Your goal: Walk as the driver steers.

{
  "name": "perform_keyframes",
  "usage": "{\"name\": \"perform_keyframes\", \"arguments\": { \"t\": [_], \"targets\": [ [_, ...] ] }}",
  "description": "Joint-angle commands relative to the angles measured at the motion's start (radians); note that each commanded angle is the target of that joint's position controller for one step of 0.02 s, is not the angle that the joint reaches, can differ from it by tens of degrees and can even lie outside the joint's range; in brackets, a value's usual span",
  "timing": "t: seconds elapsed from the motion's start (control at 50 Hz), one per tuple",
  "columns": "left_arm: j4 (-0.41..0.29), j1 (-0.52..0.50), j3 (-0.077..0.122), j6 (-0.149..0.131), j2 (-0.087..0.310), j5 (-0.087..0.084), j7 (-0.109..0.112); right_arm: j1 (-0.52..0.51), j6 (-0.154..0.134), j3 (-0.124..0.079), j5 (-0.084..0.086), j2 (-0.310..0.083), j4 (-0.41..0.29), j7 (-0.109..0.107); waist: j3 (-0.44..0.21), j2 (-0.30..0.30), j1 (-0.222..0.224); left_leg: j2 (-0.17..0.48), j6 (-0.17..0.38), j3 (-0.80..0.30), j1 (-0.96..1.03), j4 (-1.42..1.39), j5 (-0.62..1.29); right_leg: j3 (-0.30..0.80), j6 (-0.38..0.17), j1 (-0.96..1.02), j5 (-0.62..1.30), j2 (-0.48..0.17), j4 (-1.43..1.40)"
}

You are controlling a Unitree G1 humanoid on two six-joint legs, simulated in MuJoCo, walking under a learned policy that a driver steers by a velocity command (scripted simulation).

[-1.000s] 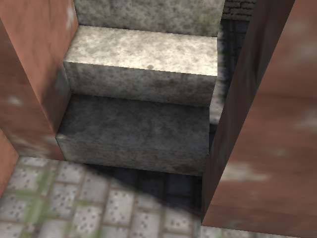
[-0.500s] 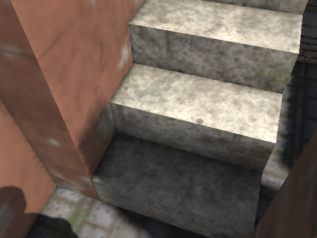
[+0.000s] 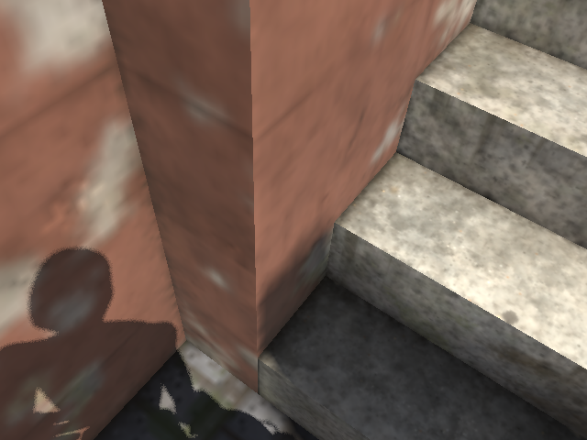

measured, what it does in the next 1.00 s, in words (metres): walks ahead, turning right: right foot, then left foot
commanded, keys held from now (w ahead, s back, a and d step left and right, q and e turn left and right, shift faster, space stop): w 0.02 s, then w+e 0.98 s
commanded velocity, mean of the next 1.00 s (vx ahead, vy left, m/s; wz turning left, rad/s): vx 0.50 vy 0.00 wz -0.37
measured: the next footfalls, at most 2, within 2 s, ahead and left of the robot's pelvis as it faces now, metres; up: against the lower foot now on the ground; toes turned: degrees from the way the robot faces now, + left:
right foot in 0.34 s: +0.20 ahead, -0.13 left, +0.00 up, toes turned -6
left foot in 0.66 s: +0.23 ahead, +0.09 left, +0.00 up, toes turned -16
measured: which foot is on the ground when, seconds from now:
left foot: down 0.00-0.40, up 0.42-0.64, down 0.66-0.94, up 0.96-1.00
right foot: up 0.00-0.32, down 0.34-0.70, up 0.72-0.92, down 0.94-1.00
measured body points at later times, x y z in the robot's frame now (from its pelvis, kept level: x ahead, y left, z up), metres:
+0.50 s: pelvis +0.13 -0.02 +0.01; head +0.16 -0.04 +0.45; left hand +0.27 +0.21 -0.12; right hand +0.21 -0.28 -0.13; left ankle +0.09 +0.09 -0.70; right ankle +0.16 -0.12 -0.74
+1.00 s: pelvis +0.17 -0.01 -0.01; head +0.18 -0.02 +0.44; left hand +0.43 +0.14 -0.10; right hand +0.17 -0.29 -0.13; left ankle +0.20 +0.11 -0.73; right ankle +0.12 -0.08 -0.74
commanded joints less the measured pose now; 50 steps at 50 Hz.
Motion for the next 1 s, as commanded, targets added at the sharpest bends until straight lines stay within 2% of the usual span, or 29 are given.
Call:
{"name": "perform_keyframes", "arguments": {
  "t": [0.02, 0.04, 0.08, 0.12, 0.14, 0.24, 0.3, 0.34, 0.36, 0.38, 0.4, 0.42, 0.44, 0.48, 0.52, 0.56, 0.6, 0.66, 0.72, 0.74, 0.78, 0.8, 0.82, 0.88, 0.92, 0.94, 0.96, 0.98, 1.0],
  "targets": [
    [-0.022, -0.003, 0.013, -0.013, 0.085, 0.001, 0.006, 0.063, -0.042, -0.027, 0.005, -0.135, -0.008, -0.026, -0.100, 0.072, -0.006, 0.299, 0.074, -0.296, 0.222, -0.215, 0.289, 0.024, -0.007, -0.096, 0.112, -0.013, -0.074],
    [-0.078, -0.151, 0.028, -0.042, 0.086, -0.030, 0.050, -0.013, -0.044, -0.032, -0.005, -0.140, -0.040, -0.069, -0.145, 0.047, -0.015, 0.320, 0.069, -0.307, 0.272, -0.181, 0.372, 0.096, 0.016, -0.101, 0.064, -0.030, -0.108],
    [-0.099, -0.173, 0.016, -0.057, 0.051, -0.029, 0.061, -0.063, -0.038, -0.034, 0.012, -0.154, -0.045, -0.095, -0.111, 0.071, -0.002, 0.314, 0.047, -0.238, 0.264, -0.204, 0.293, 0.095, 0.035, -0.142, 0.120, -0.044, -0.206],
    [-0.093, -0.198, 0.015, -0.054, 0.044, -0.032, 0.062, -0.074, -0.043, -0.028, 0.008, -0.134, -0.044, -0.093, -0.052, 0.098, -0.022, 0.277, 0.022, -0.184, 0.167, -0.254, 0.145, 0.067, 0.039, -0.083, 0.212, -0.026, -0.294],
    [-0.037, -0.074, -0.010, -0.031, 0.018, -0.010, 0.027, -0.032, -0.047, -0.015, 0.041, -0.105, -0.005, -0.059, -0.017, 0.174, -0.020, 0.235, 0.016, -0.096, 0.109, -0.295, 0.153, -0.008, 0.037, -0.042, 0.279, 0.001, -0.299],
    [-0.029, -0.128, -0.017, -0.027, 0.016, -0.011, 0.006, -0.037, -0.057, -0.010, 0.001, -0.099, 0.009, -0.053, -0.019, 0.105, -0.032, 0.271, 0.033, -0.080, 0.109, -0.283, 0.121, 0.002, -0.003, 0.038, 0.238, 0.007, -0.358],
    [-0.028, -0.101, -0.022, -0.029, -0.001, -0.024, 0.026, -0.112, -0.058, 0.015, -0.003, -0.087, 0.001, -0.088, -0.033, 0.115, 0.014, 0.299, 0.019, -0.052, 0.229, -0.148, 0.602, 0.019, -0.039, 0.064, 0.156, 0.018, -0.479],
    [0.017, 0.037, -0.004, -0.029, 0.030, -0.021, 0.049, -0.151, -0.060, 0.011, 0.009, -0.121, -0.019, -0.096, -0.120, 0.086, 0.067, 0.274, -0.002, -0.019, 0.280, 0.015, 0.913, 0.014, -0.084, 0.192, 0.247, 0.045, -0.592],
    [0.031, 0.095, 0.008, -0.032, 0.065, -0.016, 0.057, -0.180, -0.064, 0.015, 0.011, -0.123, -0.038, -0.100, -0.139, 0.066, 0.087, 0.253, -0.019, -0.005, 0.229, 0.104, 0.851, 0.076, -0.112, 0.266, 0.429, -0.001, -0.597],
    [0.053, 0.145, 0.040, -0.027, 0.159, -0.025, 0.053, -0.131, -0.068, 0.026, 0.020, -0.099, -0.059, -0.103, -0.204, -0.096, 0.059, 0.191, -0.080, 0.031, 0.074, 0.223, 0.646, 0.221, -0.204, 0.427, 0.809, -0.107, -0.493],
    [0.027, 0.157, 0.039, -0.032, 0.118, -0.016, 0.047, -0.206, -0.057, 0.024, 0.034, -0.111, -0.072, -0.114, -0.237, -0.097, 0.118, 0.091, -0.109, 0.078, -0.008, 0.435, 0.285, 0.323, -0.275, 0.462, 0.975, -0.195, -0.548],
    [0.032, 0.135, 0.023, -0.038, 0.085, -0.014, 0.041, -0.240, -0.050, 0.036, 0.028, -0.052, -0.086, -0.111, -0.183, -0.157, 0.087, 0.012, -0.117, 0.032, -0.118, 0.524, -0.242, 0.429, -0.320, 0.432, 1.062, -0.257, -0.638],
    [0.023, 0.084, 0.012, -0.041, 0.061, -0.019, 0.034, -0.190, -0.041, 0.048, 0.006, -0.011, -0.070, -0.109, -0.148, -0.087, 0.030, 0.057, -0.111, -0.047, -0.083, 0.501, -0.299, 0.387, -0.297, 0.347, 0.996, -0.231, -0.657],
    [-0.010, -0.014, 0.026, -0.036, 0.094, -0.024, 0.029, -0.167, -0.033, 0.045, 0.002, -0.023, -0.066, -0.101, -0.103, -0.069, -0.023, 0.067, -0.110, -0.037, -0.049, 0.346, -0.263, 0.290, -0.216, 0.255, 0.869, -0.131, -0.648],
    [-0.032, -0.032, 0.033, -0.017, 0.107, -0.004, 0.029, -0.186, -0.018, 0.051, 0.010, -0.019, -0.066, -0.103, -0.171, -0.098, -0.001, 0.042, -0.110, 0.007, -0.019, 0.246, -0.266, 0.280, -0.187, 0.294, 0.795, -0.089, -0.613],
    [-0.026, 0.025, 0.049, -0.006, 0.130, -0.008, 0.032, -0.190, -0.013, 0.044, 0.022, -0.030, -0.073, -0.093, -0.209, -0.100, 0.026, 0.038, -0.118, 0.026, 0.002, 0.190, -0.186, 0.311, -0.170, 0.291, 0.664, -0.073, -0.610],
    [-0.059, -0.017, 0.034, 0.019, 0.095, -0.014, 0.035, -0.227, -0.014, 0.058, 0.025, -0.005, -0.075, -0.083, -0.219, -0.098, 0.043, 0.071, -0.109, 0.008, 0.052, 0.079, -0.077, 0.368, -0.162, 0.261, 0.445, -0.081, -0.657],
    [-0.095, -0.084, 0.015, 0.037, 0.050, -0.035, 0.028, -0.238, -0.028, 0.068, -0.020, -0.014, -0.085, -0.093, -0.170, -0.054, 0.023, 0.181, -0.098, -0.036, 0.196, -0.037, -0.030, 0.398, -0.092, 0.058, 0.088, -0.043, -0.672],
    [-0.124, -0.053, 0.019, 0.042, 0.055, -0.006, 0.026, -0.227, -0.022, 0.029, -0.034, -0.155, -0.101, -0.089, -0.067, 0.241, 0.055, 0.291, -0.028, -0.170, 0.063, -0.208, -0.288, 0.171, 0.002, 0.028, 0.076, 0.143, -0.424],
    [-0.129, -0.029, 0.020, 0.042, 0.062, 0.005, 0.028, -0.242, -0.022, 0.023, -0.026, -0.165, -0.112, -0.093, -0.066, 0.277, 0.067, 0.353, 0.032, -0.197, 0.029, -0.242, -0.272, 0.122, 0.015, 0.042, 0.047, 0.147, -0.280],
    [-0.145, -0.015, 0.022, 0.034, 0.057, 0.015, 0.025, -0.225, -0.026, 0.027, -0.013, -0.130, -0.119, -0.105, -0.054, 0.196, 0.069, 0.411, 0.105, -0.160, 0.033, -0.222, -0.077, 0.089, 0.018, 0.026, -0.029, 0.095, -0.167],
    [-0.155, -0.022, 0.012, 0.030, 0.020, 0.008, 0.025, -0.232, -0.029, 0.033, -0.021, -0.111, -0.122, -0.106, -0.061, 0.157, 0.070, 0.403, 0.111, -0.099, 0.069, -0.152, 0.173, 0.062, 0.013, 0.033, -0.067, 0.080, -0.193],
    [-0.163, -0.061, 0.003, 0.027, 0.003, -0.002, 0.022, -0.228, -0.040, 0.034, -0.006, -0.103, -0.113, -0.099, -0.091, 0.097, 0.066, 0.395, 0.111, -0.055, 0.122, -0.096, 0.434, 0.055, 0.002, 0.052, -0.068, 0.071, -0.265],
    [-0.156, -0.008, 0.007, 0.026, 0.003, 0.010, 0.027, -0.198, -0.035, 0.011, 0.004, -0.153, -0.107, -0.076, -0.162, 0.146, 0.083, 0.354, 0.057, 0.021, 0.198, 0.033, 0.587, -0.032, -0.030, 0.144, 0.024, 0.112, -0.446],
    [-0.167, -0.025, 0.014, 0.027, 0.019, 0.017, 0.015, -0.200, -0.027, 0.021, 0.018, -0.129, -0.120, -0.084, -0.175, 0.130, 0.095, 0.295, 0.006, 0.081, 0.149, 0.135, 0.503, 0.006, -0.050, 0.241, 0.189, 0.095, -0.565],
    [-0.169, 0.005, 0.023, 0.022, 0.062, 0.020, 0.016, -0.215, -0.025, 0.029, 0.015, -0.106, -0.149, -0.085, -0.178, 0.061, 0.104, 0.246, -0.039, 0.121, 0.025, 0.232, 0.327, 0.118, -0.075, 0.332, 0.465, -0.003, -0.577],
    [-0.174, 0.017, 0.043, 0.024, 0.148, 0.007, 0.016, -0.195, -0.023, 0.059, 0.003, -0.027, -0.192, -0.081, -0.187, -0.166, 0.090, 0.141, -0.100, 0.144, -0.102, 0.296, -0.071, 0.341, -0.169, 0.364, 0.708, -0.169, -0.585],
    [-0.190, 0.000, 0.031, 0.026, 0.106, 0.017, 0.019, -0.218, -0.016, 0.070, 0.004, -0.011, -0.196, -0.082, -0.188, -0.190, 0.109, 0.136, -0.110, 0.081, -0.113, 0.353, -0.309, 0.436, -0.232, 0.333, 0.721, -0.229, -0.640],
    [-0.180, 0.017, 0.029, 0.028, 0.099, 0.029, 0.028, -0.258, -0.021, 0.060, 0.004, -0.048, -0.207, -0.086, -0.144, -0.120, 0.112, 0.134, -0.109, 0.036, -0.172, 0.401, -0.361, 0.438, -0.272, 0.345, 0.657, -0.226, -0.652]
  ]
}}
Velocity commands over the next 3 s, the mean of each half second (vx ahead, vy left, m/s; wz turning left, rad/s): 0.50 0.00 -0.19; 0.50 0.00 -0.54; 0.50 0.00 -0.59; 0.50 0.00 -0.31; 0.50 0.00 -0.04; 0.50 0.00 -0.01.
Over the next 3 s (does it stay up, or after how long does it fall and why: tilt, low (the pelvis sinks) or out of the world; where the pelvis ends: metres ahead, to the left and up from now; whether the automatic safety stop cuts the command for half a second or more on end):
stays up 0.23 -0.07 0.00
